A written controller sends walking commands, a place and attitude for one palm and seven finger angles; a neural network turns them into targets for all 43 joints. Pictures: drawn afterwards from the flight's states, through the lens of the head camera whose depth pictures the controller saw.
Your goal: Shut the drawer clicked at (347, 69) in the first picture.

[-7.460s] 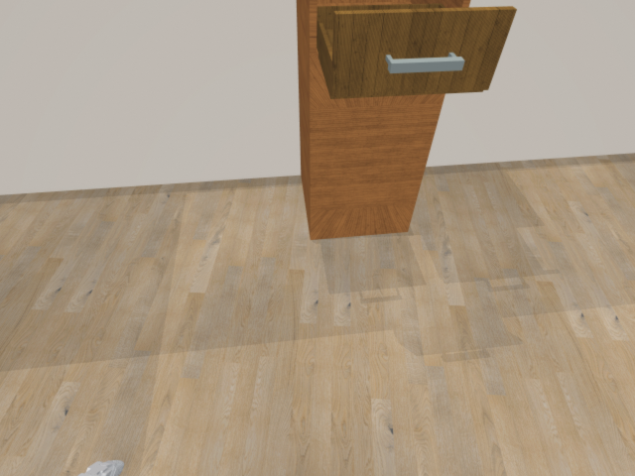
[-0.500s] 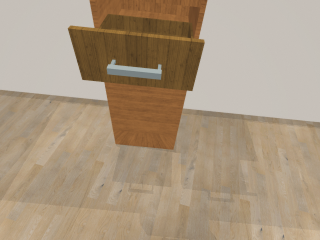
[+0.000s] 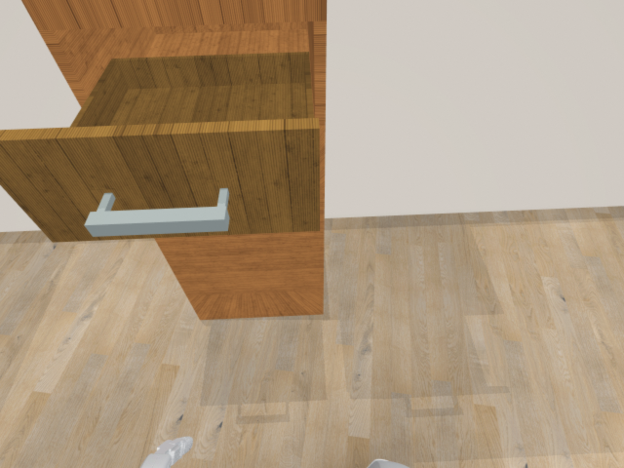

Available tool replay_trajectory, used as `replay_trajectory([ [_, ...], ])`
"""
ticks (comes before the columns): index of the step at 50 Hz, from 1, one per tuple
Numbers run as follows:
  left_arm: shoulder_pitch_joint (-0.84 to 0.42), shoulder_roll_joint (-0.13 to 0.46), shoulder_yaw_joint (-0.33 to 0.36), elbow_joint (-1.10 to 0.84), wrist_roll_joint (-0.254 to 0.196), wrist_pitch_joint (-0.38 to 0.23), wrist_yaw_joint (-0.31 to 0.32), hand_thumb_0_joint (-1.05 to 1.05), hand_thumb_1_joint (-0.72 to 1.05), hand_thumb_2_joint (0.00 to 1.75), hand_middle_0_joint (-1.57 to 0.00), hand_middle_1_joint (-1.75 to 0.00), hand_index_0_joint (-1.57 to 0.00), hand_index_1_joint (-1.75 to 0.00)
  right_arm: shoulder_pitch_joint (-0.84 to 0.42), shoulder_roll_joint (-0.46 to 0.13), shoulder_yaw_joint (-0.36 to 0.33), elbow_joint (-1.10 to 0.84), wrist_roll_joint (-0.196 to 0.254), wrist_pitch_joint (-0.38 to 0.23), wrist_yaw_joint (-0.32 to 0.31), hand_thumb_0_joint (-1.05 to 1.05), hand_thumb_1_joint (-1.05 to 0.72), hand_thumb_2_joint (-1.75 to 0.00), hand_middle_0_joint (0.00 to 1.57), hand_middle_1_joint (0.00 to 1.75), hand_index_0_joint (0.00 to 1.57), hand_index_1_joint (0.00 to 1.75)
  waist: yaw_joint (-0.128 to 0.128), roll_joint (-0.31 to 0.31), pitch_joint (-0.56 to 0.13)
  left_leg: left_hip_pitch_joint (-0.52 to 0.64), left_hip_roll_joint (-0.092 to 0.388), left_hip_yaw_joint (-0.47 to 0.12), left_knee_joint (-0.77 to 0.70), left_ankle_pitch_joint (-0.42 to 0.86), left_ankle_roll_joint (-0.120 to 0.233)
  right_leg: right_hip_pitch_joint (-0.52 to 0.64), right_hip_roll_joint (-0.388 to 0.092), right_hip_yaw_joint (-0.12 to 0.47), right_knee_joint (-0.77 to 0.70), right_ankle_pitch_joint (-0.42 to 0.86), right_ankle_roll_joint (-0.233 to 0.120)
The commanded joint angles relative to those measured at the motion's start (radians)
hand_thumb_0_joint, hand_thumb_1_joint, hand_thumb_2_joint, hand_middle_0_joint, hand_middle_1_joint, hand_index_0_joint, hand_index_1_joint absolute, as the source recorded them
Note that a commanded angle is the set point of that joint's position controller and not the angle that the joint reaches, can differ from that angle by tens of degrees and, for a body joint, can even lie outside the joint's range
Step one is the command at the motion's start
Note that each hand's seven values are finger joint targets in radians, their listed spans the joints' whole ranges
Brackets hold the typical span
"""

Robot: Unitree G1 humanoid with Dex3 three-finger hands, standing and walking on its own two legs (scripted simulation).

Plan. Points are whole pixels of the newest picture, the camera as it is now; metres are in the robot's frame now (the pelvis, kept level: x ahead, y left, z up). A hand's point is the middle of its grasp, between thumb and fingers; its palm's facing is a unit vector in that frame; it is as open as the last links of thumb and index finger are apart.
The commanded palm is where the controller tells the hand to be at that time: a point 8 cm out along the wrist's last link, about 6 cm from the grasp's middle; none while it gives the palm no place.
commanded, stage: come to a stop and stand still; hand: left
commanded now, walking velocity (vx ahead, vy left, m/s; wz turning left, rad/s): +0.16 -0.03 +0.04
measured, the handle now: (162, 209) +0.39 +0.18 +0.13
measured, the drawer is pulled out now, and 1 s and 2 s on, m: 0.27 0.27 0.27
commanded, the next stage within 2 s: look again from close up in 1.06 s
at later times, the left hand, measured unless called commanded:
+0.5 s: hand out of the picture +0.06 +0.19 -0.17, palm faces +0.11 -0.97 -0.23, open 7.3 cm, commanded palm none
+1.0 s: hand out of the picture +0.05 +0.18 -0.16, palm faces +0.02 -0.97 -0.24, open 7.4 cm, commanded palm none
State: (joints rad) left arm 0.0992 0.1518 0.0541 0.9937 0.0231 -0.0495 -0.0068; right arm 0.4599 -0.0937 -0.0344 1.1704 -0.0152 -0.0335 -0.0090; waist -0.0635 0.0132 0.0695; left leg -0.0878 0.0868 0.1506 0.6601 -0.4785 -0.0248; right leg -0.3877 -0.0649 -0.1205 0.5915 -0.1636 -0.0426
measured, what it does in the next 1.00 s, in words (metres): steps on the spot: left foot, then right foot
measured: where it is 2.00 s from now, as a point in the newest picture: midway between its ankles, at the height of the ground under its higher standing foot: outside the picture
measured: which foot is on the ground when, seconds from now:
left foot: up 0.00-0.30, down 0.32-1.00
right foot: down 0.00-0.36, up 0.38-0.60, down 0.62-1.00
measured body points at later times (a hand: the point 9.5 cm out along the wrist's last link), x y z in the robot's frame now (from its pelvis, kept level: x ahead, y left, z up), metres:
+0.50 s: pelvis +0.04 +0.00 +0.01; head +0.07 +0.01 +0.46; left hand +0.06 +0.24 -0.15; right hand +0.17 -0.21 -0.13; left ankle +0.10 +0.11 -0.72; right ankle +0.01 -0.12 -0.67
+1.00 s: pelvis +0.00 -0.01 +0.01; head +0.01 -0.01 +0.46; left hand +0.05 +0.23 -0.14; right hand +0.03 -0.25 -0.15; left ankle +0.09 +0.09 -0.72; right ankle +0.01 -0.15 -0.72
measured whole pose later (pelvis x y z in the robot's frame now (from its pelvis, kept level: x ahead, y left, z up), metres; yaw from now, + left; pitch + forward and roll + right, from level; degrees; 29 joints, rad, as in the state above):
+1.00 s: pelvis +0.00 -0.01 +0.01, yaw +1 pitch -2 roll -1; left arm 0.27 0.19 0.01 0.93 0.02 0.02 0.03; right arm 0.28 -0.18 -0.04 0.99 -0.02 0.05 0.00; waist -0.02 0.02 0.04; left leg -0.37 0.02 0.03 0.56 -0.18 0.02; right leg -0.26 -0.02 0.00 0.58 -0.29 0.02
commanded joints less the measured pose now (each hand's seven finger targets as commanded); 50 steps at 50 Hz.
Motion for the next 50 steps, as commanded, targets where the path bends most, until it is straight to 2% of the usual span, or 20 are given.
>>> replay_trajectory([
  [1,0.300,0.216,0.043,0.056,-0.012,-0.011,0.025,0.00,0.90,0.90,-0.20,-0.30,-0.20,-0.30,-0.053,-0.095,-0.026,-0.105,0.009,-0.015,-0.012,0.00,-0.90,-0.90,0.20,0.30,0.20,0.30,0.137,-0.177,-0.189,-0.481,0.000,-0.131,0.615,-0.064,0.027,0.454,-0.356,0.434,-0.278,0.273,-0.209],
  [3,0.186,0.125,0.020,0.034,-0.010,-0.009,0.036,0.00,0.90,0.90,-0.20,-0.30,-0.20,-0.30,-0.094,-0.085,-0.023,-0.106,-0.002,-0.001,-0.008,0.00,-0.90,-0.90,0.20,0.30,0.20,0.30,0.085,-0.087,-0.076,-0.439,0.048,-0.142,0.550,0.043,0.020,0.248,-0.291,0.272,-0.318,0.244,-0.163],
  [6,0.126,0.067,-0.001,0.019,0.004,-0.011,0.045,0.00,0.90,0.90,-0.20,-0.30,-0.20,-0.30,-0.036,-0.028,-0.002,-0.081,-0.001,0.027,-0.014,0.00,-0.90,-0.90,0.20,0.30,0.20,0.30,0.031,-0.080,-0.072,-0.264,0.026,-0.113,0.264,0.070,-0.014,0.105,-0.225,0.114,-0.286,0.511,-0.123],
  [13,0.137,0.153,0.015,0.019,-0.006,0.042,0.052,0.00,0.90,0.90,-0.20,-0.30,-0.20,-0.30,-0.136,-0.107,-0.020,-0.128,0.005,0.055,-0.017,0.00,-0.90,-0.90,0.20,0.30,0.20,0.30,0.053,-0.157,-0.069,-0.149,-0.035,-0.077,-0.077,0.255,-0.021,0.141,-0.204,0.131,-0.168,0.470,-0.107],
  [15,0.145,0.146,0.018,0.008,-0.008,0.058,0.051,0.00,0.90,0.90,-0.20,-0.30,-0.20,-0.30,-0.148,-0.150,-0.030,-0.144,0.002,0.052,-0.017,0.00,-0.90,-0.90,0.20,0.30,0.20,0.30,0.049,-0.070,-0.061,-0.044,0.021,-0.124,-0.168,0.534,0.008,0.055,-0.157,0.118,-0.097,0.306,-0.048],
  [17,0.192,0.091,0.005,-0.009,-0.011,0.074,0.056,0.00,0.90,0.90,-0.20,-0.30,-0.20,-0.30,-0.183,-0.223,-0.039,-0.179,-0.004,0.044,-0.021,0.00,-0.90,-0.90,0.20,0.30,0.20,0.30,0.065,0.212,-0.078,-0.073,0.228,-0.317,-0.286,0.895,0.139,0.054,-0.009,0.013,0.084,-0.115,0.047],
  [18,0.184,0.100,0.003,-0.010,-0.015,0.080,0.059,0.00,0.90,0.90,-0.20,-0.30,-0.20,-0.30,-0.210,-0.230,-0.040,-0.187,-0.005,0.042,-0.028,0.00,-0.90,-0.90,0.20,0.30,0.20,0.30,0.056,0.272,-0.091,-0.103,0.278,-0.371,-0.353,0.937,0.211,0.053,0.032,0.046,0.264,-0.405,0.064],
  [22,0.212,0.095,0.010,0.003,-0.009,0.081,0.051,0.00,0.90,0.90,-0.20,-0.30,-0.20,-0.30,-0.322,-0.220,-0.036,-0.227,-0.008,0.040,-0.034,0.00,-0.90,-0.90,0.20,0.30,0.20,0.30,0.083,0.086,-0.109,-0.086,0.235,-0.285,-0.298,0.803,0.232,-0.019,0.029,0.138,0.456,-0.371,0.061],
  [26,0.217,0.074,0.000,-0.009,-0.006,0.083,0.047,0.00,0.90,0.90,-0.20,-0.30,-0.20,-0.30,-0.308,-0.222,-0.046,-0.221,-0.006,0.043,-0.025,0.00,-0.90,-0.90,0.20,0.30,0.20,0.30,0.061,0.139,-0.139,-0.055,0.210,-0.271,-0.335,0.596,0.209,0.015,0.015,0.104,0.302,-0.358,0.073],
  [27,0.243,0.208,-0.038,-0.073,0.011,0.071,0.055,0.00,0.90,0.90,-0.20,-0.30,-0.20,-0.30,-0.296,-0.287,-0.039,-0.288,-0.011,0.049,-0.034,0.00,-0.90,-0.90,0.20,0.30,0.20,0.30,0.086,0.132,-0.108,-0.051,0.151,-0.283,-0.307,0.516,0.181,0.064,0.053,0.079,0.212,-0.382,0.063],
  [28,0.291,0.140,-0.020,-0.073,-0.001,0.074,0.044,0.00,0.90,0.90,-0.20,-0.30,-0.20,-0.30,-0.389,-0.290,-0.068,-0.314,-0.013,0.042,-0.017,0.00,-0.90,-0.90,0.20,0.30,0.20,0.30,0.118,0.122,-0.141,-0.143,0.168,-0.231,-0.204,0.385,0.126,0.041,0.024,0.122,0.034,-0.264,0.045],
  [29,0.292,0.164,-0.015,-0.087,0.005,0.064,0.047,0.00,0.90,0.90,-0.20,-0.30,-0.20,-0.30,-0.376,-0.237,-0.056,-0.332,-0.004,0.059,-0.011,0.00,-0.90,-0.90,0.20,0.30,0.20,0.30,0.109,0.018,-0.105,-0.235,0.062,-0.190,-0.097,0.223,0.082,0.093,0.006,0.178,-0.152,-0.164,0.034],
  [30,0.278,0.202,-0.006,-0.108,0.012,0.056,0.051,0.00,0.90,0.90,-0.20,-0.30,-0.20,-0.30,-0.359,-0.169,-0.048,-0.352,0.001,0.069,-0.005,0.00,-0.90,-0.90,0.20,0.30,0.20,0.30,0.087,-0.171,-0.052,-0.329,-0.044,-0.111,0.032,0.070,0.027,0.038,-0.122,0.395,-0.271,-0.237,-0.031],
  [31,0.202,0.238,-0.008,-0.141,0.015,0.051,0.052,0.00,0.90,0.90,-0.20,-0.30,-0.20,-0.30,-0.347,-0.146,-0.042,-0.367,0.001,0.078,0.005,0.00,-0.90,-0.90,0.20,0.30,0.20,0.30,0.056,-0.167,-0.039,-0.305,-0.069,-0.126,0.130,0.034,0.011,-0.050,-0.211,0.462,-0.329,-0.321,-0.092],
  [32,0.158,0.254,-0.017,-0.166,0.017,0.049,0.051,0.00,0.90,0.90,-0.20,-0.30,-0.20,-0.30,-0.316,-0.143,-0.040,-0.359,-0.004,0.082,0.017,0.00,-0.90,-0.90,0.20,0.30,0.20,0.30,0.032,-0.084,-0.092,-0.220,-0.086,-0.112,0.170,0.073,0.006,-0.069,-0.186,0.402,-0.305,-0.302,-0.093],
  [34,0.122,0.227,0.005,-0.169,0.008,0.035,0.064,0.00,0.90,0.90,-0.20,-0.30,-0.20,-0.30,-0.304,-0.159,-0.046,-0.364,-0.001,0.065,0.009,0.00,-0.90,-0.90,0.20,0.30,0.20,0.30,0.034,-0.263,-0.075,-0.293,-0.068,-0.145,0.172,0.108,0.031,0.008,-0.162,0.363,-0.216,-0.003,-0.092],
  [37,0.127,0.184,-0.007,-0.169,0.008,0.052,0.062,0.00,0.90,0.90,-0.20,-0.30,-0.20,-0.30,-0.238,-0.161,-0.036,-0.323,-0.001,0.045,0.005,0.00,-0.90,-0.90,0.20,0.30,0.20,0.30,0.025,-0.123,-0.050,-0.128,-0.052,-0.138,-0.074,0.280,0.038,-0.039,-0.075,0.233,-0.095,-0.020,-0.034],
  [40,0.204,0.162,-0.013,-0.145,0.001,0.067,0.058,0.00,0.90,0.90,-0.20,-0.30,-0.20,-0.30,-0.264,-0.214,-0.037,-0.311,-0.009,0.044,0.004,0.00,-0.90,-0.90,0.20,0.30,0.20,0.30,0.064,0.147,0.021,-0.257,0.055,-0.315,-0.277,0.106,0.093,-0.004,0.037,0.128,-0.050,-0.289,0.032],
  [43,0.258,0.148,-0.016,-0.110,0.000,0.062,0.050,0.00,0.90,0.90,-0.20,-0.30,-0.20,-0.30,-0.274,-0.224,-0.033,-0.299,-0.011,0.047,0.003,0.00,-0.90,-0.90,0.20,0.30,0.20,0.30,0.093,0.079,0.008,-0.353,0.045,-0.315,-0.341,-0.063,0.092,0.120,0.040,0.122,-0.079,-0.265,0.030],
  [50,0.200,0.162,-0.015,-0.102,-0.002,0.052,0.044,0.00,0.90,0.90,-0.20,-0.30,-0.20,-0.30,-0.182,-0.181,-0.023,-0.234,-0.009,0.045,0.002,0.00,-0.90,-0.90,0.20,0.30,0.20,0.30,0.046,-0.035,-0.012,-0.213,-0.026,-0.215,-0.219,0.085,0.046,-0.006,-0.032,0.233,-0.230,-0.352,0.004],
])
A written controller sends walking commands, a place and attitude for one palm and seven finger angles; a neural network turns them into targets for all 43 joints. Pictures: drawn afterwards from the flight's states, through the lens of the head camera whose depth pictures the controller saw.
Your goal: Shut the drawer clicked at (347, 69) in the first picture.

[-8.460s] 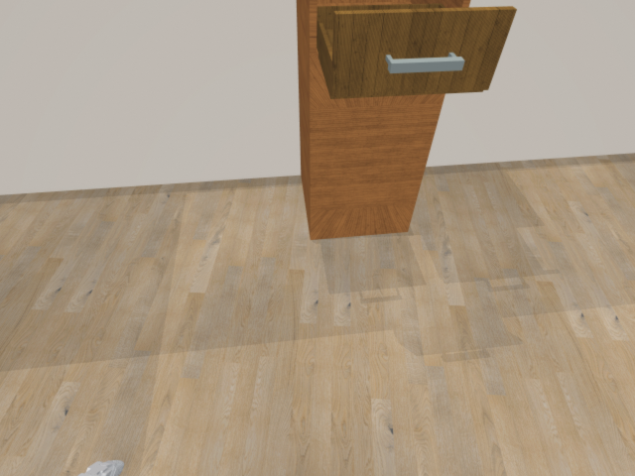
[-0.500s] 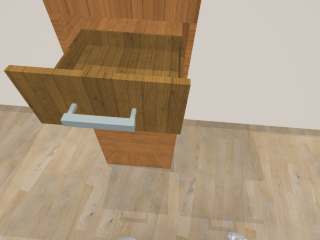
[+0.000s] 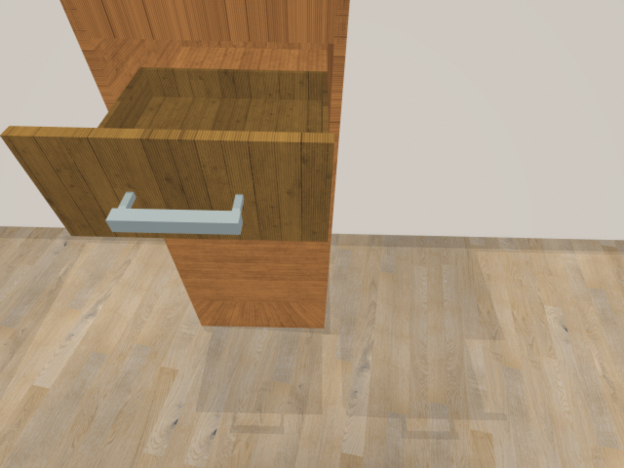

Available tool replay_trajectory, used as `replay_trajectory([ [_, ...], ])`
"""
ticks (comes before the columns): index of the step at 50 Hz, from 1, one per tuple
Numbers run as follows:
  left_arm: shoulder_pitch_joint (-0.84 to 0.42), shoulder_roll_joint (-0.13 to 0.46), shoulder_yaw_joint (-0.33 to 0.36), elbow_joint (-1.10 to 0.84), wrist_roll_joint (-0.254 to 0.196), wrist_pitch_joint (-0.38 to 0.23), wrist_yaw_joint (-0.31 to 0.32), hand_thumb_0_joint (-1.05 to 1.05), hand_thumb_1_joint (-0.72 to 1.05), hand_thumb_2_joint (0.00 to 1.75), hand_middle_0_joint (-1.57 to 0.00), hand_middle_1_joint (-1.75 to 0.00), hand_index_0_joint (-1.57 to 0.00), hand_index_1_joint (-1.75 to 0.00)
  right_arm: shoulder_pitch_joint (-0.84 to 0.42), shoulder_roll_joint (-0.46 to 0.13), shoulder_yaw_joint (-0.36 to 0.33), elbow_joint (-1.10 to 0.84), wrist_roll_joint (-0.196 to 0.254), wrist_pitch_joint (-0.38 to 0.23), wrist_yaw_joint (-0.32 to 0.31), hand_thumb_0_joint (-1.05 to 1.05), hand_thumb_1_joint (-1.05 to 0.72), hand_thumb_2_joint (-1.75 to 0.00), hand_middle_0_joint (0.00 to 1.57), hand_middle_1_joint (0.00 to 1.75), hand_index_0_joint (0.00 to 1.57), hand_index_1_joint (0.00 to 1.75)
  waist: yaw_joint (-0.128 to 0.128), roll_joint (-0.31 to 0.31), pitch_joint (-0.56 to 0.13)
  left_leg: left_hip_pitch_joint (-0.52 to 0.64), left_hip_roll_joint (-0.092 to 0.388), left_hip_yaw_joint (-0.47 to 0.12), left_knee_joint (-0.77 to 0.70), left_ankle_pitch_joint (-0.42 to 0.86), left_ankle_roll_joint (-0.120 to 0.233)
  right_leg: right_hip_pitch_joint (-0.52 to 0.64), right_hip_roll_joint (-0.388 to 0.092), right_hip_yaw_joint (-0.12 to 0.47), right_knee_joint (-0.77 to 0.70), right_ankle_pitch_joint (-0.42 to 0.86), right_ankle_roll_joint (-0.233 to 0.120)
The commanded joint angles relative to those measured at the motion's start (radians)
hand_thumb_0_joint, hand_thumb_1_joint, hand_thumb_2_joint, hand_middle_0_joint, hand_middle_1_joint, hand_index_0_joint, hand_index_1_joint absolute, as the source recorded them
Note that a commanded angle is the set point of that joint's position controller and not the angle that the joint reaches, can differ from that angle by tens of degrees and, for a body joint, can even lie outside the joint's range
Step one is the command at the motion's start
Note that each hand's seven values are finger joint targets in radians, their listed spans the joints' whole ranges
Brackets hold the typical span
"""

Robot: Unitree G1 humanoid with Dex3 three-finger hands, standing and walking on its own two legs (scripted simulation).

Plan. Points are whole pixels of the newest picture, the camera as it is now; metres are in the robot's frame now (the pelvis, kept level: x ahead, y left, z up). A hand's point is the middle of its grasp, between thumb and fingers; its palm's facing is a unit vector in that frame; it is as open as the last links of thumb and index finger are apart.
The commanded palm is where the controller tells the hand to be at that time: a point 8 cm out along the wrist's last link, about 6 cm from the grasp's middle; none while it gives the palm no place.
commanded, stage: come to a stop and stand still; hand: left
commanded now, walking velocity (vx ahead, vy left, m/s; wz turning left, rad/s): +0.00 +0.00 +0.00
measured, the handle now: (180, 210) +0.39 +0.19 +0.13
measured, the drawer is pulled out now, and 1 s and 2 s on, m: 0.27 0.27 0.27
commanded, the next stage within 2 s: look again from close up in 0.06 s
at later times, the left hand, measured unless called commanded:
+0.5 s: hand out of the picture +0.00 +0.18 -0.17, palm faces +0.01 -0.98 -0.19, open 7.4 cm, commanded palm none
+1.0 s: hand out of the picture +0.03 +0.18 -0.17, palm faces +0.01 -0.98 -0.18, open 7.4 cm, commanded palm none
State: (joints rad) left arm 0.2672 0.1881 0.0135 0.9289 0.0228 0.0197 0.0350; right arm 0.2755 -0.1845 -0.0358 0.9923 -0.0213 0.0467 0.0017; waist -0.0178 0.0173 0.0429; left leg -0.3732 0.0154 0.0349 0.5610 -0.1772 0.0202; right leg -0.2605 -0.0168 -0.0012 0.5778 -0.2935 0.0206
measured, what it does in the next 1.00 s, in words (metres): stands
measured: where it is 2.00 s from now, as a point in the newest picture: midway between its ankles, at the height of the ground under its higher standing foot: outside the picture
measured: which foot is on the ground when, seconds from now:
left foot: down 0.00-1.00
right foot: down 0.00-1.00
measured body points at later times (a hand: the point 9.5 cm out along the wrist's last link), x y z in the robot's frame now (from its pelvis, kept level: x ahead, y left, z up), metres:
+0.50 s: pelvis +0.01 +0.01 +0.01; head +0.03 +0.01 +0.46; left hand +0.00 +0.23 -0.15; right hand +0.02 -0.22 -0.15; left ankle +0.09 +0.11 -0.73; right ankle +0.01 -0.14 -0.73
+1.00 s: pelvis +0.04 +0.01 +0.01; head +0.05 +0.01 +0.46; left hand +0.03 +0.23 -0.15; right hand +0.05 -0.22 -0.15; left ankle +0.09 +0.11 -0.73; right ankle +0.01 -0.14 -0.73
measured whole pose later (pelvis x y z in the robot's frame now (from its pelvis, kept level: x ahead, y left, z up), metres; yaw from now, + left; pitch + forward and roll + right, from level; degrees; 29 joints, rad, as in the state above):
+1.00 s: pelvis +0.04 +0.01 +0.01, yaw -1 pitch -1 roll +0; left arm 0.33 0.15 0.01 1.09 0.03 -0.01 0.03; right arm 0.24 -0.15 -0.03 1.14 -0.01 0.01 -0.01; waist 0.00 -0.01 0.02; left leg -0.27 -0.01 0.06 0.46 -0.18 0.03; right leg -0.17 -0.05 0.02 0.49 -0.31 0.03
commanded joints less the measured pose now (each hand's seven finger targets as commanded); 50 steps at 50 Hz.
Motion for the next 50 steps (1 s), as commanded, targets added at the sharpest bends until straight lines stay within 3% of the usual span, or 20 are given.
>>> replay_trajectory([
  [1,0.029,0.122,0.025,-0.033,-0.003,-0.018,0.002,0.00,0.90,0.90,-0.20,-0.30,-0.20,-0.30,0.013,-0.088,-0.020,-0.048,-0.002,-0.036,-0.009,0.00,-0.90,-0.90,0.20,0.30,0.20,0.30,-0.004,-0.035,0.019,0.082,0.047,-0.101,-0.121,-0.212,0.000,-0.146,-0.081,0.112,-0.216,-0.223,-0.060],
  [9,0.071,0.091,0.020,0.022,-0.002,-0.022,0.003,0.00,0.90,0.90,-0.20,-0.30,-0.20,-0.30,0.019,-0.088,-0.016,0.005,0.002,-0.042,-0.011,0.00,-0.90,-0.90,0.20,0.30,0.20,0.30,0.010,0.014,0.031,0.063,0.078,-0.138,-0.205,-0.241,0.005,-0.093,-0.057,0.069,-0.187,-0.147,-0.039],
  [14,0.093,0.068,0.015,0.056,-0.002,-0.029,0.006,0.00,0.90,0.90,-0.20,-0.30,-0.20,-0.30,0.025,-0.083,-0.017,0.034,0.007,-0.048,-0.013,0.00,-0.90,-0.90,0.20,0.30,0.20,0.30,0.009,0.021,0.005,0.096,0.092,-0.145,-0.235,-0.211,0.008,-0.057,-0.055,0.054,-0.177,-0.070,-0.035],
  [17,0.106,0.063,0.014,0.071,0.000,-0.030,0.007,0.00,0.90,0.90,-0.20,-0.30,-0.20,-0.30,0.019,-0.082,-0.018,0.044,0.009,-0.048,-0.013,0.00,-0.90,-0.90,0.20,0.30,0.20,0.30,0.010,-0.011,0.007,0.104,0.089,-0.144,-0.237,-0.202,0.008,-0.052,-0.058,0.054,-0.187,-0.058,-0.032],
  [27,0.124,0.053,0.008,0.105,0.002,-0.035,0.008,0.00,0.90,0.90,-0.20,-0.30,-0.20,-0.30,-0.003,-0.076,-0.015,0.068,0.013,-0.049,-0.013,0.00,-0.90,-0.90,0.20,0.30,0.20,0.30,0.006,-0.030,0.016,0.146,0.078,-0.122,-0.222,-0.151,0.000,-0.067,-0.072,0.076,-0.221,-0.047,-0.031],
  [30,0.125,0.047,0.007,0.115,0.001,-0.038,0.008,0.00,0.90,0.90,-0.20,-0.30,-0.20,-0.30,-0.011,-0.073,-0.011,0.075,0.012,-0.054,-0.014,0.00,-0.90,-0.90,0.20,0.30,0.20,0.30,0.007,-0.007,0.005,0.163,0.079,-0.114,-0.219,-0.110,-0.001,-0.058,-0.077,0.074,-0.216,-0.005,-0.031],
  [32,0.124,0.052,0.005,0.120,0.002,-0.040,0.009,0.00,0.90,0.90,-0.20,-0.30,-0.20,-0.30,-0.010,-0.077,-0.011,0.079,0.015,-0.056,-0.013,0.00,-0.90,-0.90,0.20,0.30,0.20,0.30,0.007,-0.033,-0.008,0.178,0.081,-0.109,-0.211,-0.070,0.000,-0.039,-0.078,0.073,-0.213,0.030,-0.029],
  [39,0.117,0.050,0.004,0.131,0.001,-0.038,0.010,0.00,0.90,0.90,-0.20,-0.30,-0.20,-0.30,-0.026,-0.079,-0.004,0.093,0.015,-0.059,-0.015,0.00,-0.90,-0.90,0.20,0.30,0.20,0.30,0.011,-0.011,0.008,0.176,0.082,-0.111,-0.228,-0.051,0.000,-0.017,-0.082,0.063,-0.214,0.055,-0.025],
  [42,0.123,0.046,0.002,0.144,0.003,-0.037,0.004,0.00,0.90,0.90,-0.20,-0.30,-0.20,-0.30,-0.012,-0.086,-0.005,0.109,0.010,-0.056,-0.015,0.00,-0.90,-0.90,0.20,0.30,0.20,0.30,0.007,-0.012,0.012,0.179,0.088,-0.132,-0.262,-0.221,0.001,-0.026,-0.065,0.049,-0.221,-0.073,-0.024],
  [45,0.137,0.040,0.007,0.144,0.006,-0.031,-0.004,0.00,0.90,0.90,-0.20,-0.30,-0.20,-0.30,-0.014,-0.095,-0.014,0.106,0.003,-0.050,-0.016,0.00,-0.90,-0.90,0.20,0.30,0.20,0.30,0.012,0.030,0.056,0.132,0.104,-0.159,-0.301,-0.374,0.011,-0.056,-0.048,0.027,-0.196,-0.170,-0.029],
  [50,0.160,0.029,0.013,0.146,0.005,-0.037,-0.011,0.00,0.90,0.90,-0.20,-0.30,-0.20,-0.30,-0.002,-0.086,-0.016,0.102,0.003,-0.058,-0.018,0.00,-0.90,-0.90,0.20,0.30,0.20,0.30,0.018,0.003,0.068,0.121,0.110,-0.155,-0.274,-0.326,0.026,-0.051,-0.053,0.035,-0.186,-0.116,-0.045],
])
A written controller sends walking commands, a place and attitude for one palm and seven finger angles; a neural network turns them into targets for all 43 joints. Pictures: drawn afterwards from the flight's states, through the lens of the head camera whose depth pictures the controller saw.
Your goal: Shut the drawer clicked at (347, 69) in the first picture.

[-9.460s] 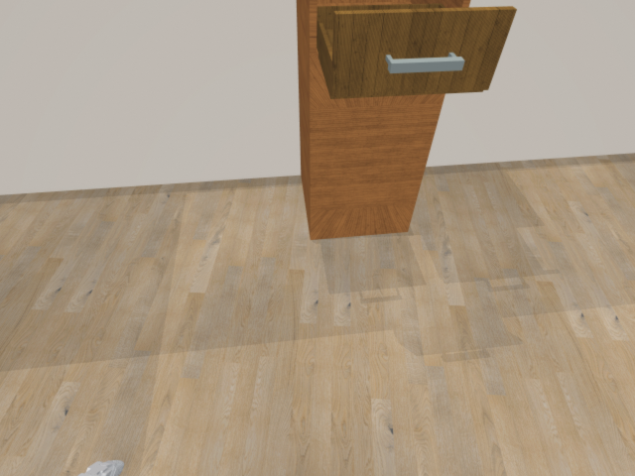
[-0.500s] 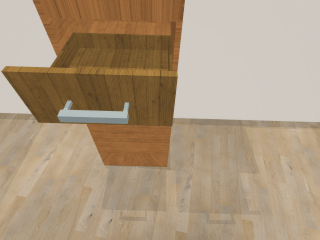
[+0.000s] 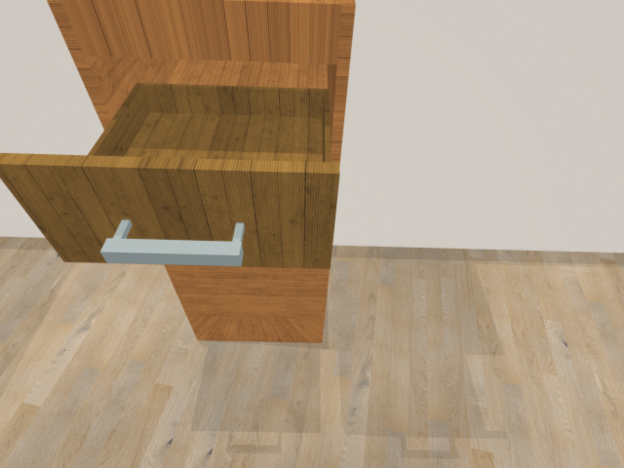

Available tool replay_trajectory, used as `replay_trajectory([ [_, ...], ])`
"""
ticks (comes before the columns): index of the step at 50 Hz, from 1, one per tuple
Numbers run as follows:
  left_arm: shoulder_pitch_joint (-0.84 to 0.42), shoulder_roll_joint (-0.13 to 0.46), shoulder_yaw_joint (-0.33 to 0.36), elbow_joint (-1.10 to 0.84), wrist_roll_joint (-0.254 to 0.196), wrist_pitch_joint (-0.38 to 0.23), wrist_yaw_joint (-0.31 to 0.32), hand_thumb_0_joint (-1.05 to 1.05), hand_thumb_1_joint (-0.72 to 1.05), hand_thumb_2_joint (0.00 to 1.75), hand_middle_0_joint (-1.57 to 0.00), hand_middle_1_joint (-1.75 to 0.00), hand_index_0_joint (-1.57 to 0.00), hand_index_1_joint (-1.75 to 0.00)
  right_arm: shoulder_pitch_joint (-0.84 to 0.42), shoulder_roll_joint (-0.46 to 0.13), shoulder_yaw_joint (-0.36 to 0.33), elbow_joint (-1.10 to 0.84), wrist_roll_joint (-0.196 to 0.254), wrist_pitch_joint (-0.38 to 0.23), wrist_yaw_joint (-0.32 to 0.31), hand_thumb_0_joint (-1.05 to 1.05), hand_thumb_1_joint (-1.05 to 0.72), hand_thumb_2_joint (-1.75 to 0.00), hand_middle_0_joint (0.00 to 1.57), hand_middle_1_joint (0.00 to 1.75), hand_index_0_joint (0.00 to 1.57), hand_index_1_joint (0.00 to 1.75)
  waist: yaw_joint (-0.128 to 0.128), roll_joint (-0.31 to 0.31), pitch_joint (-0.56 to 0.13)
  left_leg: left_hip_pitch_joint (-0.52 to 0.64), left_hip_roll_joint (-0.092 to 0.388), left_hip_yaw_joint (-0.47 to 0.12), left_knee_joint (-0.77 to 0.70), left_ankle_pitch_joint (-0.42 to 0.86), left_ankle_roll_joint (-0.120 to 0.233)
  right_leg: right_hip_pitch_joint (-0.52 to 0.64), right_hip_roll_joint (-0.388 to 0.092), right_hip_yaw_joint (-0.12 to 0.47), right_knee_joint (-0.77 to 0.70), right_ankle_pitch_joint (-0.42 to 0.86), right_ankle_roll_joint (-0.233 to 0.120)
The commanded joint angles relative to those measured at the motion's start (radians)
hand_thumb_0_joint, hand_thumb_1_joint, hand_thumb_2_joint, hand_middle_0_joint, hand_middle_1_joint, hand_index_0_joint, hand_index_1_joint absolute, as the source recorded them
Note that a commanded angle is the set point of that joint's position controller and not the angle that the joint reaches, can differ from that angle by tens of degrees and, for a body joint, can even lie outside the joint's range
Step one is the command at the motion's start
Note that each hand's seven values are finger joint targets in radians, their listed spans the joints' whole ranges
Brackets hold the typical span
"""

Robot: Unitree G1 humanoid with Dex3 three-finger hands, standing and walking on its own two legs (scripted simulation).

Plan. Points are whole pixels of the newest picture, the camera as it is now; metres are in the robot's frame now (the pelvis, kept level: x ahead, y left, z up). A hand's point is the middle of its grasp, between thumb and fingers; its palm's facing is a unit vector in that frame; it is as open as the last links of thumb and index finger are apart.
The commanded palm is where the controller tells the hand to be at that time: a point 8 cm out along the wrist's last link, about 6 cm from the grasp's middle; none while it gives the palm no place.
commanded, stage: come to a stop and stand still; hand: left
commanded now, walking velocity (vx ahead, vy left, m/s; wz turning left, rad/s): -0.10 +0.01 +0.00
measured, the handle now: (178, 240) +0.35 +0.19 +0.12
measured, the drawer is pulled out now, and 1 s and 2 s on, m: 0.27 0.27 0.27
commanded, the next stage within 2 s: look again from close up in 0.90 s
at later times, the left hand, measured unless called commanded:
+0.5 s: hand out of the picture +0.02 +0.16 -0.18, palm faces +0.03 -0.98 -0.21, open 7.3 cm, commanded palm none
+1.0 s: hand out of the picture -0.01 +0.17 -0.18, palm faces +0.02 -0.98 -0.18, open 7.4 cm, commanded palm none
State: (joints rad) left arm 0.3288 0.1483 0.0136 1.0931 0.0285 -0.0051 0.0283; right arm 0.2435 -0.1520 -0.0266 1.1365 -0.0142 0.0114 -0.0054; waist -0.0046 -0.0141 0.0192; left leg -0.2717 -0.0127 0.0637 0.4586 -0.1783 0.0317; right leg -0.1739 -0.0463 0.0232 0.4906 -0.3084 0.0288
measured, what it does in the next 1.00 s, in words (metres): stands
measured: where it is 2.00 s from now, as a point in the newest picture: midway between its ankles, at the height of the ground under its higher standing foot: outside the picture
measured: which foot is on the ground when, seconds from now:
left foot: down 0.00-1.00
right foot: down 0.00-1.00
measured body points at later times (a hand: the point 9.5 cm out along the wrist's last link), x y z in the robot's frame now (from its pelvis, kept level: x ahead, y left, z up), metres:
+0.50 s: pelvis +0.00 -0.02 +0.00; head +0.03 -0.02 +0.45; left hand +0.02 +0.21 -0.16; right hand +0.05 -0.25 -0.16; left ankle +0.05 +0.10 -0.74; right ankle -0.02 -0.15 -0.74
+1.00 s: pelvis +0.00 +0.00 +0.00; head +0.03 +0.01 +0.45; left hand -0.01 +0.22 -0.16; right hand +0.00 -0.22 -0.16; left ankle +0.05 +0.10 -0.74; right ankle -0.02 -0.15 -0.74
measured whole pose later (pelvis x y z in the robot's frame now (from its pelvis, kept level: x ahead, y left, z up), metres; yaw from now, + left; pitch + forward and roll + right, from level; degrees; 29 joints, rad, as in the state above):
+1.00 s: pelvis +0.00 +0.00 +0.00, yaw +0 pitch -1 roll +0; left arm 0.30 0.15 0.01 1.10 0.02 0.00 0.04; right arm 0.23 -0.15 -0.01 1.15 -0.01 0.01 -0.01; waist 0.00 -0.02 0.06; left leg -0.26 -0.01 0.06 0.42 -0.15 0.03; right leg -0.16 -0.04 0.02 0.44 -0.27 0.04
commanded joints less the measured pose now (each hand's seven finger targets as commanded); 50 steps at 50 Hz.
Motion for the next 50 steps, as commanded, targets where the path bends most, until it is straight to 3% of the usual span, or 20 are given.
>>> replay_trajectory([
  [1,0.097,0.069,0.012,-0.019,-0.003,-0.015,-0.002,0.00,0.90,0.90,-0.20,-0.30,-0.20,-0.30,0.025,-0.110,-0.021,-0.043,-0.002,-0.026,-0.011,0.00,-0.90,-0.90,0.20,0.30,0.20,0.30,0.008,0.018,0.099,0.018,0.126,-0.160,-0.144,-0.251,0.009,-0.129,-0.034,0.026,-0.114,-0.051,-0.054],
  [5,0.091,0.071,0.004,-0.007,-0.012,-0.029,0.014,0.00,0.90,0.90,-0.20,-0.30,-0.20,-0.30,0.045,-0.081,0.000,-0.021,0.007,-0.044,-0.019,0.00,-0.90,-0.90,0.20,0.30,0.20,0.30,0.001,-0.025,0.017,0.114,0.106,-0.095,-0.045,0.226,-0.005,-0.051,-0.060,0.046,-0.105,0.300,-0.042],
  [8,0.085,0.086,0.007,-0.013,-0.013,-0.026,0.025,0.00,0.90,0.90,-0.20,-0.30,-0.20,-0.30,0.049,-0.086,-0.001,-0.010,0.012,-0.038,-0.025,0.00,-0.90,-0.90,0.20,0.30,0.20,0.30,0.001,-0.025,-0.013,0.148,0.110,-0.084,-0.024,0.365,-0.012,-0.006,-0.070,0.040,-0.081,0.456,-0.037],
  [14,0.067,0.109,0.028,-0.057,-0.011,-0.011,0.034,0.00,0.90,0.90,-0.20,-0.30,-0.20,-0.30,0.020,-0.093,-0.019,-0.040,0.012,-0.017,-0.023,0.00,-0.90,-0.90,0.20,0.30,0.20,0.30,0.010,-0.021,-0.022,0.127,0.105,-0.069,0.009,0.307,-0.021,-0.006,-0.095,0.068,-0.053,0.477,-0.056],
  [17,0.046,0.113,0.030,-0.073,-0.009,-0.005,0.032,0.00,0.90,0.90,-0.20,-0.30,-0.20,-0.30,0.002,-0.093,-0.023,-0.057,0.012,-0.010,-0.020,0.00,-0.90,-0.90,0.20,0.30,0.20,0.30,0.009,-0.044,-0.012,0.118,0.098,-0.070,0.010,0.217,-0.024,-0.028,-0.099,0.085,-0.068,0.410,-0.062],
  [26,-0.016,0.115,0.020,-0.086,-0.005,0.001,0.018,0.00,0.90,0.90,-0.20,-0.30,-0.20,-0.30,-0.036,-0.110,-0.017,-0.073,0.005,-0.009,-0.011,0.00,-0.90,-0.90,0.20,0.30,0.20,0.30,0.000,-0.003,0.045,0.094,0.105,-0.105,-0.063,0.027,-0.019,-0.109,-0.061,0.079,-0.125,0.086,-0.047],
  [35,-0.014,0.115,0.014,-0.069,-0.004,-0.001,0.010,0.00,0.90,0.90,-0.20,-0.30,-0.20,-0.30,-0.029,-0.122,-0.011,-0.063,0.002,-0.014,-0.008,0.00,-0.90,-0.90,0.20,0.30,0.20,0.30,0.001,0.014,0.055,0.072,0.110,-0.135,-0.131,-0.088,-0.019,-0.115,-0.051,0.054,-0.153,0.002,-0.037],
  [41,0.013,0.107,0.011,-0.048,-0.005,-0.003,0.008,0.00,0.90,0.90,-0.20,-0.30,-0.20,-0.30,-0.012,-0.123,-0.010,-0.050,0.002,-0.019,-0.009,0.00,-0.90,-0.90,0.20,0.30,0.20,0.30,0.005,0.031,0.038,0.073,0.114,-0.147,-0.157,-0.110,-0.017,-0.097,-0.049,0.040,-0.147,0.025,-0.034],
  [43,0.018,0.102,0.010,-0.042,-0.005,-0.006,0.009,0.00,0.90,0.90,-0.20,-0.30,-0.20,-0.30,-0.002,-0.119,-0.010,-0.044,0.003,-0.021,-0.010,0.00,-0.90,-0.90,0.20,0.30,0.20,0.30,0.004,0.008,0.026,0.085,0.113,-0.144,-0.146,-0.066,-0.015,-0.083,-0.050,0.039,-0.147,0.057,-0.036],
  [49,0.036,0.092,0.009,-0.024,-0.006,-0.008,0.011,0.00,0.90,0.90,-0.20,-0.30,-0.20,-0.30,0.022,-0.109,-0.007,-0.026,0.005,-0.026,-0.013,0.00,-0.90,-0.90,0.20,0.30,0.20,0.30,0.003,0.017,0.019,0.092,0.115,-0.138,-0.143,-0.022,-0.013,-0.066,-0.053,0.030,-0.142,0.085,-0.033],
  [50,0.085,0.117,-0.003,-0.002,0.003,-0.026,0.045,0.00,0.90,0.90,-0.20,-0.30,-0.20,-0.30,-0.030,-0.143,-0.005,-0.102,0.013,-0.038,-0.009,0.00,-0.90,-0.90,0.20,0.30,0.20,0.30,0.023,0.045,-0.001,0.074,0.121,-0.101,0.042,0.090,-0.029,-0.053,-0.066,0.049,-0.149,0.137,-0.046],
])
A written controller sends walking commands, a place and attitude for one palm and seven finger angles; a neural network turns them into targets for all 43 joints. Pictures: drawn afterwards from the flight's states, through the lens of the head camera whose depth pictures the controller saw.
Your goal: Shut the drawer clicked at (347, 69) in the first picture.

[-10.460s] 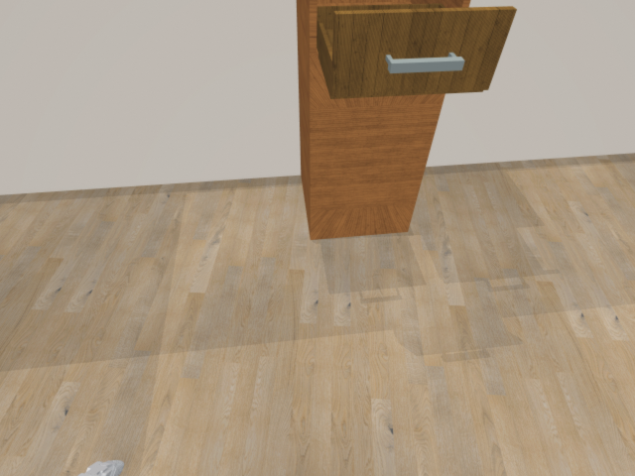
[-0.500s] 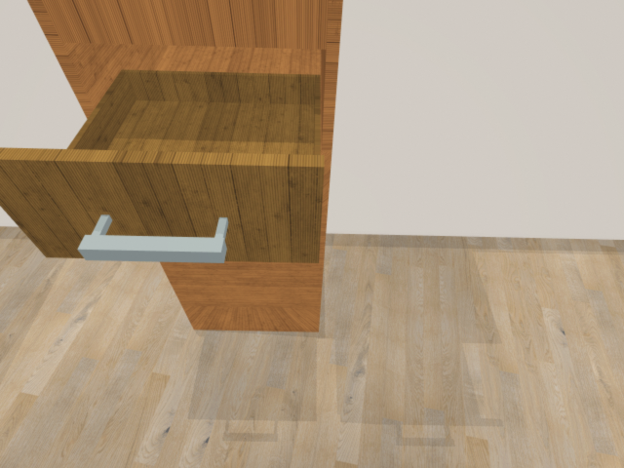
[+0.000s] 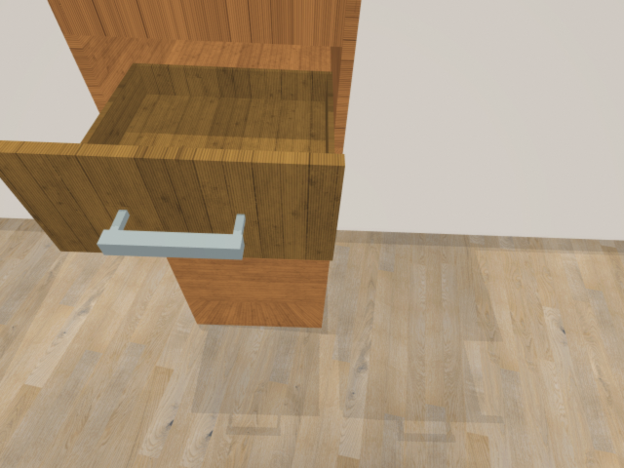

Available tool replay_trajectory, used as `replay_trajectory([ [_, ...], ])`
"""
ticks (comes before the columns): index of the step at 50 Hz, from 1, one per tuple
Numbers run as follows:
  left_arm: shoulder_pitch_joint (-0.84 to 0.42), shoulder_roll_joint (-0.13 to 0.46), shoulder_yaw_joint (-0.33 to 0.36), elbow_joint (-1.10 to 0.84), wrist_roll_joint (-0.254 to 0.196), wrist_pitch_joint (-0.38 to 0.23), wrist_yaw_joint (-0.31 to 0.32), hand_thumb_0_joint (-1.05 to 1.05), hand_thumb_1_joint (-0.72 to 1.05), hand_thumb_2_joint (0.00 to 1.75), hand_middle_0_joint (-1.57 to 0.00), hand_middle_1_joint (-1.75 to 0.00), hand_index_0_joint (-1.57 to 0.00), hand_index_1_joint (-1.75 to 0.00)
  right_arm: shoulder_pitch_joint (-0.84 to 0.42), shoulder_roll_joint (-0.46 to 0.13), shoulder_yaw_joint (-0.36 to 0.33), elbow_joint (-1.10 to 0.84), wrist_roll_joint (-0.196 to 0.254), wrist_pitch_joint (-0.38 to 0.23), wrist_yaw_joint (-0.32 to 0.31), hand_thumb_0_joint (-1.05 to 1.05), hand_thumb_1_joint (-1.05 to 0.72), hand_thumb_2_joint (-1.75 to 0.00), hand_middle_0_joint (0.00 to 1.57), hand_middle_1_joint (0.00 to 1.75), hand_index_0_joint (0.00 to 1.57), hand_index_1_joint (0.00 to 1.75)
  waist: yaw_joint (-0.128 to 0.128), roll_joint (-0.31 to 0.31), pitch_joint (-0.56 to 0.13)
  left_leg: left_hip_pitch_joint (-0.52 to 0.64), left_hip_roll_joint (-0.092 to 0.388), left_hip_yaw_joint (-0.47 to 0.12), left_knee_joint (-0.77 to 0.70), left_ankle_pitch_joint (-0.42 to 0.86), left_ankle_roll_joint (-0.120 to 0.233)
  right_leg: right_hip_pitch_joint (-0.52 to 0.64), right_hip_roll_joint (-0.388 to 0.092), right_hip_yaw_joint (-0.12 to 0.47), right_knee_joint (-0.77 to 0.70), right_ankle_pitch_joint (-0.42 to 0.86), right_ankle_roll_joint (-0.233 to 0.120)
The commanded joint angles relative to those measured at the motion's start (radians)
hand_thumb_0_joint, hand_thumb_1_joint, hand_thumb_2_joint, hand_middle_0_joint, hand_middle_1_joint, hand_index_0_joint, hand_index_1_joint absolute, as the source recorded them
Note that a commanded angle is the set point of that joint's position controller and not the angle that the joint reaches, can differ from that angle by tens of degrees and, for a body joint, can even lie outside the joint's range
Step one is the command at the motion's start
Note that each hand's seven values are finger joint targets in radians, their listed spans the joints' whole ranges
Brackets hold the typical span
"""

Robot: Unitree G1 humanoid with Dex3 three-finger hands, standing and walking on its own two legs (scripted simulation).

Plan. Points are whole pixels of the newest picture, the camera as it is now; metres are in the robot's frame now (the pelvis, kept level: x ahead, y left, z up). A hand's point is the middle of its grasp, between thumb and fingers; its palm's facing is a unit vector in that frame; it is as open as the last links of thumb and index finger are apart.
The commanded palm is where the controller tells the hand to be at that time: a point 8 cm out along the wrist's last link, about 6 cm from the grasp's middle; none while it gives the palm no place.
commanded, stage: look again from close up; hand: left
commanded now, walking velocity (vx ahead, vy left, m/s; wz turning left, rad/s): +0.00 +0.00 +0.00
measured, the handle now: (177, 232) +0.35 +0.19 +0.11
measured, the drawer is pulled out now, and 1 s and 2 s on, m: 0.27 0.27 0.27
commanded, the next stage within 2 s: raise the hand and make a fist in 0.48 s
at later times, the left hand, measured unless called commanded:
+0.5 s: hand out of the picture +0.05 +0.19 -0.18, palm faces +0.01 -0.97 -0.23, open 7.4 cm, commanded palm none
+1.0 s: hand (173, 450) +0.14 +0.17 -0.02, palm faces +0.11 -0.99 -0.03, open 6.0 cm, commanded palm +0.13 +0.23 +0.01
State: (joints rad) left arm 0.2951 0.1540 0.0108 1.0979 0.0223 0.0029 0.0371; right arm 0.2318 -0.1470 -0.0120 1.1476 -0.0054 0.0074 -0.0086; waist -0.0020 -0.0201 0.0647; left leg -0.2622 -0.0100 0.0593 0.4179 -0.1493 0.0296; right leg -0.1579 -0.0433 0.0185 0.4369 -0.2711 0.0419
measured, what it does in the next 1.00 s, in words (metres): lowers itself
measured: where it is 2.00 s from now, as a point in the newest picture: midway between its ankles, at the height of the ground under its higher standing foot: outside the picture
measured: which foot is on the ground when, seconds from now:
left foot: down 0.00-1.00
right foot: down 0.00-1.00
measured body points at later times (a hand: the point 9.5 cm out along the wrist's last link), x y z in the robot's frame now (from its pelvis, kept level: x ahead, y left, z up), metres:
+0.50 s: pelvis +0.02 +0.00 -0.01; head +0.02 +0.00 +0.44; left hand +0.05 +0.24 -0.16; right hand +0.07 -0.23 -0.16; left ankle +0.05 +0.10 -0.74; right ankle -0.02 -0.15 -0.74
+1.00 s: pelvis -0.02 -0.04 -0.06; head -0.01 -0.04 +0.39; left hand +0.13 +0.22 -0.01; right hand +0.21 -0.28 -0.10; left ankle +0.05 +0.10 -0.74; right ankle -0.02 -0.14 -0.74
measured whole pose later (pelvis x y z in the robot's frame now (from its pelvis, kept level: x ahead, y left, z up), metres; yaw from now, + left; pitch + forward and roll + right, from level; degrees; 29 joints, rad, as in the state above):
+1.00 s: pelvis -0.02 -0.04 -0.06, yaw +2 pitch +6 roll +0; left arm 0.53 0.21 0.19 0.01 -0.29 -0.37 -0.29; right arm 0.18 -0.25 -0.04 0.52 0.05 -0.21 -0.05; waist 0.03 0.01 -0.12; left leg -0.71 0.04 -0.01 0.97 -0.37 -0.02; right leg -0.59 0.00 -0.07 1.00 -0.52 -0.03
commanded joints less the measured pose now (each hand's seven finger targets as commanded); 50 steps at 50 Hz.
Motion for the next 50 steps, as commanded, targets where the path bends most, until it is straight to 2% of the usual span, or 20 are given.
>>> replay_trajectory([
  [1,0.050,0.145,0.004,-0.059,-0.002,-0.035,0.027,0.00,0.90,0.90,-0.20,-0.30,-0.20,-0.30,0.033,-0.115,-0.017,-0.136,-0.005,-0.022,0.003,0.00,-0.90,-0.90,0.20,0.30,0.20,0.30,-0.028,0.035,-0.067,0.033,0.078,-0.093,0.056,-0.175,-0.028,-0.118,-0.084,0.074,-0.095,-0.184,-0.081],
  [4,0.043,0.137,0.001,-0.086,-0.002,-0.039,0.014,0.00,0.90,0.90,-0.20,-0.30,-0.20,-0.30,0.059,-0.124,-0.018,-0.162,-0.013,-0.024,0.005,0.00,-0.90,-0.90,0.20,0.30,0.20,0.30,-0.027,0.097,-0.048,0.008,0.082,-0.129,0.036,-0.131,0.000,-0.146,-0.044,0.049,-0.021,-0.131,-0.090],
  [8,0.078,0.104,-0.006,-0.076,-0.003,-0.035,0.011,0.00,0.90,0.90,-0.20,-0.30,-0.20,-0.30,0.067,-0.144,-0.011,-0.171,-0.009,-0.039,-0.003,0.00,-0.90,-0.90,0.20,0.30,0.20,0.30,0.002,0.036,-0.034,-0.024,0.115,-0.166,-0.002,-0.023,0.030,-0.079,-0.018,0.014,0.027,-0.015,-0.076],
  [15,0.060,0.129,-0.005,-0.084,-0.006,-0.029,0.008,0.00,0.90,0.90,-0.20,-0.30,-0.20,-0.30,0.046,-0.159,-0.009,-0.154,-0.007,-0.040,-0.005,0.00,-0.90,-0.90,0.20,0.30,0.20,0.30,0.002,-0.019,-0.013,0.027,0.100,-0.130,-0.013,0.020,0.022,-0.082,-0.039,0.033,-0.004,0.045,-0.065],
  [28,0.031,0.158,-0.005,-0.083,-0.005,-0.024,0.004,0.00,0.90,0.90,-0.20,-0.30,-0.20,-0.30,0.000,-0.167,-0.004,-0.115,-0.004,-0.038,-0.004,0.00,-0.90,-0.90,0.20,0.30,0.20,0.30,0.005,0.003,-0.015,0.074,0.101,-0.108,-0.033,0.061,0.010,-0.060,-0.051,0.042,-0.053,0.086,-0.051],
  [29,0.060,0.139,-0.006,-0.071,0.011,-0.037,0.040,0.00,0.90,0.90,-0.20,-0.30,-0.20,-0.30,-0.015,-0.185,-0.007,-0.175,0.002,-0.040,-0.006,0.00,-0.90,-0.90,0.20,0.30,0.20,0.30,0.004,0.018,0.024,0.047,0.129,-0.098,0.128,0.230,-0.015,-0.105,-0.073,0.068,-0.048,0.236,-0.049],
  [30,-0.661,0.430,0.249,-1.661,-0.166,-0.243,0.048,0.00,0.90,0.90,-0.22,-0.32,-0.22,-0.32,0.016,-0.300,-0.057,-0.507,0.045,-0.182,-0.030,0.00,-0.90,-0.90,0.20,0.30,0.20,0.30,-0.080,0.197,-0.535,0.366,0.035,-0.112,0.037,0.347,-0.026,-0.065,0.018,-0.089,0.066,0.345,-0.075],
  [31,-0.084,0.327,0.181,-1.433,-0.096,-0.201,0.073,0.00,0.90,0.90,-0.24,-0.34,-0.24,-0.34,-0.052,-0.207,-0.012,-0.478,0.031,-0.289,-0.072,0.00,-0.90,-0.90,0.20,0.30,0.20,0.30,0.037,0.339,-0.536,0.512,0.116,-0.150,0.015,0.485,-0.037,-0.143,0.036,-0.090,0.187,0.132,-0.078],
  [32,0.200,0.074,0.020,-1.286,-0.140,-0.074,0.095,0.00,0.90,0.90,-0.26,-0.37,-0.26,-0.37,-0.071,-0.171,-0.017,-0.472,0.043,-0.316,-0.065,0.00,-0.90,-0.90,0.20,0.30,0.20,0.30,-0.007,0.325,-0.386,0.335,0.078,-0.138,-0.020,0.399,-0.074,-0.206,0.042,-0.112,0.237,-0.035,-0.067],
  [33,0.151,-0.008,-0.021,-1.260,-0.154,-0.066,0.078,0.00,0.90,0.90,-0.28,-0.39,-0.28,-0.39,-0.018,-0.162,-0.021,-0.456,0.048,-0.318,-0.053,0.00,-0.90,-0.90,0.20,0.30,0.20,0.30,-0.037,0.210,-0.221,0.219,0.075,-0.121,0.002,0.251,-0.053,-0.249,0.036,-0.108,0.194,-0.059,-0.058],
  [34,0.068,0.049,0.032,-1.292,-0.168,-0.116,0.060,0.00,0.90,0.90,-0.30,-0.41,-0.30,-0.41,-0.048,-0.196,-0.040,-0.507,0.035,-0.324,-0.049,0.00,-0.90,-0.90,0.20,0.30,0.20,0.30,-0.045,0.146,-0.087,0.068,0.054,-0.122,0.041,0.034,-0.041,-0.284,0.039,-0.122,0.136,-0.070,-0.060],
  [35,0.146,0.090,0.105,-1.216,-0.176,-0.177,0.034,0.00,0.90,0.90,-0.32,-0.43,-0.32,-0.43,-0.062,-0.209,-0.053,-0.521,0.028,-0.320,-0.049,0.00,-0.90,-0.90,0.20,0.30,0.20,0.30,-0.031,0.042,-0.069,-0.035,0.035,-0.107,0.088,-0.089,-0.034,-0.304,0.047,-0.137,0.094,-0.058,-0.061],
  [36,0.275,0.064,0.125,-1.119,-0.194,-0.245,-0.008,0.00,0.90,0.90,-0.34,-0.45,-0.34,-0.45,-0.078,-0.202,-0.056,-0.545,0.019,-0.315,-0.048,0.00,-0.90,-0.90,0.20,0.30,0.20,0.30,-0.008,-0.066,-0.048,-0.116,0.024,-0.096,0.141,-0.096,-0.030,-0.337,0.058,-0.148,0.116,-0.064,-0.060],
  [37,0.372,0.071,0.162,-1.043,-0.194,-0.312,-0.061,0.00,0.90,0.90,-0.36,-0.47,-0.36,-0.47,-0.088,-0.205,-0.065,-0.564,0.021,-0.304,-0.035,0.00,-0.90,-0.90,0.20,0.30,0.20,0.30,0.025,-0.103,-0.055,-0.155,0.023,-0.086,0.187,-0.055,-0.036,-0.355,0.065,-0.154,0.161,-0.046,-0.064],
  [38,0.378,0.034,0.143,-1.000,-0.210,-0.396,-0.127,0.00,0.90,0.90,-0.38,-0.50,-0.38,-0.50,-0.099,-0.205,-0.070,-0.580,0.011,-0.296,-0.023,0.00,-0.90,-0.90,0.20,0.30,0.20,0.30,0.025,-0.202,-0.090,-0.225,0.023,-0.072,0.253,-0.060,-0.042,-0.419,0.072,-0.157,0.236,-0.057,-0.060],
  [39,0.369,0.006,0.116,-0.996,-0.230,-0.478,-0.203,0.00,0.90,0.90,-0.40,-0.52,-0.40,-0.52,-0.123,-0.208,-0.075,-0.609,0.009,-0.293,-0.010,0.00,-0.90,-0.90,0.20,0.30,0.20,0.30,0.034,-0.207,-0.097,-0.296,0.021,-0.064,0.311,-0.107,-0.045,-0.484,0.069,-0.144,0.297,-0.094,-0.060],
  [41,0.362,0.110,0.216,-1.014,-0.276,-0.588,-0.333,0.00,0.90,0.90,-0.44,-0.56,-0.44,-0.56,-0.150,-0.217,-0.091,-0.673,0.021,-0.299,0.004,0.00,-0.90,-0.90,0.20,0.30,0.20,0.30,0.052,-0.118,-0.176,-0.363,0.009,-0.043,0.396,-0.169,-0.042,-0.508,0.050,-0.092,0.345,-0.158,-0.068],
  [43,0.362,0.178,0.278,-1.096,-0.316,-0.535,-0.382,0.00,0.90,0.90,-0.48,-0.60,-0.48,-0.60,-0.169,-0.222,-0.084,-0.756,0.045,-0.283,-0.004,0.00,-0.90,-0.90,0.20,0.30,0.20,0.30,0.080,0.003,-0.233,-0.356,-0.008,-0.018,0.395,-0.210,-0.028,-0.458,0.036,-0.042,0.319,-0.215,-0.068],
  [46,0.201,0.215,0.307,-1.332,-0.369,-0.452,-0.358,0.00,0.90,0.90,-0.54,-0.67,-0.54,-0.67,-0.147,-0.201,-0.067,-0.816,0.060,-0.269,-0.047,0.00,-0.90,-0.90,0.20,0.30,0.20,0.30,0.048,0.056,-0.282,-0.327,-0.007,-0.025,0.408,-0.276,-0.012,-0.458,0.031,0.017,0.256,-0.354,-0.050],
  [50,0.029,0.236,0.274,-1.522,-0.340,-0.493,-0.283,0.00,0.90,0.90,-0.62,-0.75,-0.62,-0.75,-0.071,-0.187,-0.051,-0.772,0.047,-0.289,-0.080,0.00,-0.90,-0.90,0.20,0.30,0.20,0.30,-0.027,0.062,-0.238,-0.280,0.016,-0.057,0.455,-0.228,0.005,-0.498,0.032,0.062,0.208,-0.333,-0.044],
])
